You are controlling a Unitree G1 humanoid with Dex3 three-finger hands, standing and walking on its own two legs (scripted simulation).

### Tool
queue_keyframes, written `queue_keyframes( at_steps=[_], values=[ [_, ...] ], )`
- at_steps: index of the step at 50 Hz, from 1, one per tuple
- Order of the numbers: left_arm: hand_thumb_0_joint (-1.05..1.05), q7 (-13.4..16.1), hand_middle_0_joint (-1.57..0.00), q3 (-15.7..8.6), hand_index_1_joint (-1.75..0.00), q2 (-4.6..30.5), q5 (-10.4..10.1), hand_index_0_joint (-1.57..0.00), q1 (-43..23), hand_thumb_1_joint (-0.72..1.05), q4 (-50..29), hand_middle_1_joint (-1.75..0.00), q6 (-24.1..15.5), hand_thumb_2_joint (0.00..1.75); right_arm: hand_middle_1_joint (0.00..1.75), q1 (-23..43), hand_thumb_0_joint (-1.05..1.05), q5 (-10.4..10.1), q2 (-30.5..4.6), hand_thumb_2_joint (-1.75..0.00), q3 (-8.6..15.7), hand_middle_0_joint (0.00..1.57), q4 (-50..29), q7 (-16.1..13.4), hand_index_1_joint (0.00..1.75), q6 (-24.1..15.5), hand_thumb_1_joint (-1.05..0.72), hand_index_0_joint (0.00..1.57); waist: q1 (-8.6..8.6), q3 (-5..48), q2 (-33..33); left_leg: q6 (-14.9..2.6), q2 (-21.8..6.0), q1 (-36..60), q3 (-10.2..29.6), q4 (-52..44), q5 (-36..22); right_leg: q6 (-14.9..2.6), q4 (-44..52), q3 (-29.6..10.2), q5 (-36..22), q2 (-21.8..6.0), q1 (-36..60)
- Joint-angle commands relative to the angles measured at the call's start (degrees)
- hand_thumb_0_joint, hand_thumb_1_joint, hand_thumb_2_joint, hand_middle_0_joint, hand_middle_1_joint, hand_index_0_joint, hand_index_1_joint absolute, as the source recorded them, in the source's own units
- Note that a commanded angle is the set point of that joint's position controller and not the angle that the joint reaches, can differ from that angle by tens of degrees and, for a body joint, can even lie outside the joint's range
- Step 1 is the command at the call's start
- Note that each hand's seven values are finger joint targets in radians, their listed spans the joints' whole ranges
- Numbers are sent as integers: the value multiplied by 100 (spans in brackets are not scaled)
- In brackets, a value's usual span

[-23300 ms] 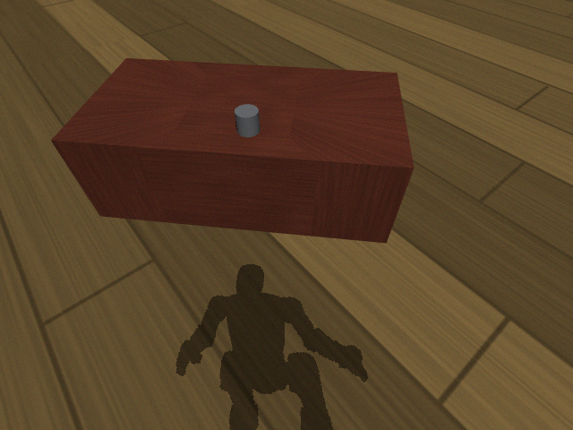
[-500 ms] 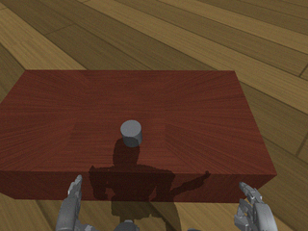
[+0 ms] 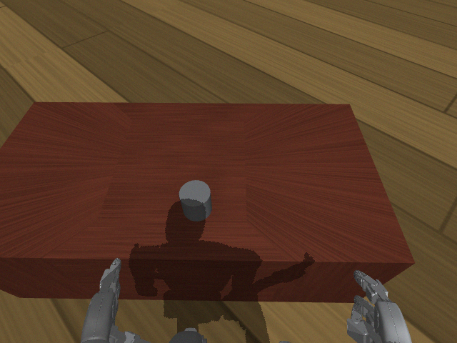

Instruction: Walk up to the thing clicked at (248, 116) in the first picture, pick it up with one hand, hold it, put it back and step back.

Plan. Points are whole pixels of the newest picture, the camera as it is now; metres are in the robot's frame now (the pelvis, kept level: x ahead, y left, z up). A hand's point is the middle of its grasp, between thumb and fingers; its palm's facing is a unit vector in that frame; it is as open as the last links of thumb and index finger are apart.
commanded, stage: home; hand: left
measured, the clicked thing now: (196, 200) +0.51 +0.13 -0.22
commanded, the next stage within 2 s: stand in 0.78 s
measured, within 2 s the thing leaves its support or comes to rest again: neither
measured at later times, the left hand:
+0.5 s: hand (139, 326) +0.16 +0.17 -0.05, palm faces +0.13 -0.96 -0.27, open 17.5 cm
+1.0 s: hand out of the picture +0.13 +0.20 -0.09, palm faces -0.04 -0.93 -0.37, open 16.9 cm
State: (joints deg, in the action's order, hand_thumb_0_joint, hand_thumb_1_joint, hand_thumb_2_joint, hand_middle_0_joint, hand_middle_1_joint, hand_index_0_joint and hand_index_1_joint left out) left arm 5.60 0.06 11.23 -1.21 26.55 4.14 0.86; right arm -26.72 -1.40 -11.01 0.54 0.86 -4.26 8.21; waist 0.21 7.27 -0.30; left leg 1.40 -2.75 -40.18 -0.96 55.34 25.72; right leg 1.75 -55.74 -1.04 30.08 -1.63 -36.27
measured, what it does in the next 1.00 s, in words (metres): stands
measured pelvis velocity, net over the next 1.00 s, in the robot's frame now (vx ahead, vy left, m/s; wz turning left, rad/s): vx -0.02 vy -0.01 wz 0.02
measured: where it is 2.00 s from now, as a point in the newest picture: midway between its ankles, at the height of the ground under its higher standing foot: outside the picture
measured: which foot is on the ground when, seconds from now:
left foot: down 0.00-1.00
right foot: down 0.00-1.00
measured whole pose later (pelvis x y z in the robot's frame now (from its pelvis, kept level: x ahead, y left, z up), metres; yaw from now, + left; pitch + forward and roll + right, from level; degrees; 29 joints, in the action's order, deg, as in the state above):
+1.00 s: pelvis -0.02 -0.01 +0.01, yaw +1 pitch +3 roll +0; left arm 2.4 1.3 16.5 4.3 17.7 24.5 1.8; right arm -10.3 3.8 -15.6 0.0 38.8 -1.9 -0.9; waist 0.0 0.6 0.8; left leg 1.6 -2.7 -32.2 0.5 52.1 23.3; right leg 0.3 -52.9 0.6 28.3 -1.4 -27.9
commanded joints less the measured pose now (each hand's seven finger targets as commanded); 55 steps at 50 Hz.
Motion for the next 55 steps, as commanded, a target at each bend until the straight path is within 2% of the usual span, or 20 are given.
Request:
queue_keyframes(
  at_steps=[1,5,6,8,11,13,14,17,18,19,24,27,30,35,43,44,45,47,50,55],
  values=[
    [0,43,-5,-287,-5,541,7,-5,-39,-54,-1084,-5,-329,6,30,84,0,13,-624,-90,354,20,-1098,-83,30,-336,-90,20,23,665,134,-78,142,1002,-139,-830,-1449,-143,786,316,-1642,211,98],
    [0,51,-5,-312,-5,555,8,-5,76,-54,-955,-5,-320,6,30,82,0,16,-595,-90,307,20,-1114,-79,30,-300,-90,20,62,622,139,-78,157,908,-155,-791,-1513,-143,785,305,-1706,183,144],
    [0,58,-5,-337,-5,674,1,-5,-226,-54,-1353,-5,-364,6,30,20,0,9,-582,-90,282,20,-1061,-79,30,-300,-90,20,36,621,159,-88,156,956,-166,-791,-1454,-129,821,291,-1696,181,99],
    [0,44,-5,-287,-5,540,14,-5,-24,-53,-1008,-5,-324,6,30,-9,0,20,-610,-90,333,20,-1124,-83,30,-311,-90,20,-63,630,-18,-111,159,971,-187,-750,-1407,-98,845,275,-1721,178,123],
    [0,33,-5,-339,-6,613,13,-5,-44,-52,-1178,-6,-360,7,30,-1,0,18,-533,-90,253,20,-1105,-93,30,-290,-90,20,10,751,-2,-120,185,976,-220,-639,-1632,-82,828,235,-2052,136,189],
    [0,28,-5,-298,-5,547,21,-5,45,-53,-1033,-5,-327,6,30,-7,0,25,-632,-90,355,20,-1139,-98,30,-293,-90,20,-16,743,-89,-125,179,980,-226,-647,-1655,-78,810,234,-2098,151,185],
    [0,128,-5,-528,-5,769,29,-5,232,-58,-1284,-5,-299,3,30,418,0,-7,-807,-90,252,20,528,-155,30,-307,-90,20,12,666,110,-141,180,1049,-112,-579,-1625,-75,908,293,-2134,248,293],
    [0,190,-5,-232,-5,536,32,-5,216,-57,-1341,-5,-164,4,30,609,0,-29,-721,-90,184,20,407,-185,30,-508,-90,20,-89,529,157,-135,137,1022,-59,-678,-1416,-120,904,325,-1804,246,201],
    [0,225,-5,-353,-5,625,48,-5,266,-56,-1165,-5,-147,5,30,691,0,-32,-744,-90,207,20,575,-212,30,-530,-90,20,-80,402,208,-123,124,1011,-69,-722,-1356,-133,924,342,-1699,256,143],
    [0,240,-5,-219,-5,536,64,-5,290,-56,-1026,-5,-147,5,30,758,0,-12,-810,-90,246,20,704,-234,30,-553,-90,20,-110,350,209,-110,112,1007,-41,-752,-1335,-143,920,369,-1634,275,104],
    [0,314,-5,-328,-4,705,56,-5,13,-58,-1366,-4,-114,3,30,1106,0,-1,-799,-90,223,20,1093,-311,30,-752,-90,20,-105,414,215,-141,125,983,-51,-733,-1102,-140,1059,352,-1448,241,150],
    [0,324,-5,-210,-5,624,57,-5,-11,-57,-1395,-5,-48,4,30,1219,0,13,-795,-90,209,20,1242,-345,30,-885,-90,20,-130,419,141,-160,135,989,-46,-769,-908,-147,1136,344,-1266,229,156],
    [0,351,-5,-289,-5,657,71,-5,56,-56,-1348,-5,48,5,30,1234,0,19,-814,-90,233,20,1393,-387,30,-1021,-90,20,-132,560,-26,-183,136,1066,-56,-697,-1114,-123,1160,334,-1497,227,263],
    [0,350,-5,-244,-5,600,94,-5,-9,-55,-1251,-5,204,5,30,1379,0,32,-831,-90,220,20,1578,-403,30,-1242,-90,20,-119,336,18,-161,113,1012,4,-928,-559,-178,1220,408,-854,269,109],
    [0,344,-5,-238,-5,592,84,-5,-53,-56,-1347,-5,448,5,30,1455,0,29,-812,-90,178,20,1710,-433,30,-1512,-90,20,-129,223,77,-153,129,995,-7,-955,-548,-181,1283,396,-848,260,109],
    [0,32,-5,-519,-5,1592,748,-5,-860,-54,664,-5,124,6,30,1623,0,687,-1640,-90,381,20,3073,-128,30,-1272,-90,20,-52,-390,200,-398,-226,1606,592,-1237,-900,-553,1149,-71,-972,-70,506],
    [0,-115,-13,-576,-13,1630,786,-13,-610,-46,1233,-13,-34,14,30,1564,0,766,-1698,-90,461,20,3255,8,30,-1155,-90,20,-16,-82,229,-541,-215,1701,552,-1178,-921,-614,1195,-167,-1033,-156,727],
    [0,-286,-20,-452,-29,1616,667,-20,-652,-30,1621,-29,-226,30,30,1791,0,614,-1611,-90,429,20,3273,167,30,-1092,-90,20,24,-195,136,-571,-95,1562,612,-1216,-775,-732,1330,-345,-844,-183,888],
    [0,-423,-20,-405,-30,1650,476,-20,-1049,-6,2259,-30,-334,54,30,1794,0,403,-1479,-90,397,20,3548,326,30,-1115,-90,20,-16,-215,-238,-513,4,1802,460,-1250,-782,-698,1719,-542,-1086,-320,925],
    [0,-372,-20,-409,-30,1777,422,-20,-1270,34,3249,-30,-370,90,30,1820,0,423,-1574,-90,443,20,4115,359,30,-1075,-90,20,-4,-367,67,-526,-99,2018,584,-1569,-1360,-584,1818,-440,-1724,-275,1325]
  ],
)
